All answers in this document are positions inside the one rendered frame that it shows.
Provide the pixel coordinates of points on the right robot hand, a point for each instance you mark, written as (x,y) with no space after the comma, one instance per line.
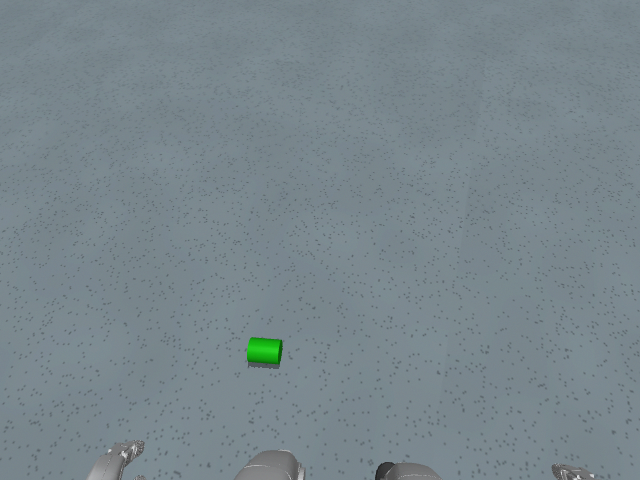
(567,472)

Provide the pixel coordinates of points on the can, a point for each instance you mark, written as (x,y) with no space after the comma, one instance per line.
(262,350)

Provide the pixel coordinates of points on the right robot foot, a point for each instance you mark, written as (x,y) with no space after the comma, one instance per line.
(383,469)

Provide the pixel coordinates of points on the left robot hand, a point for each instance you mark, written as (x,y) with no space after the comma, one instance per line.
(111,466)

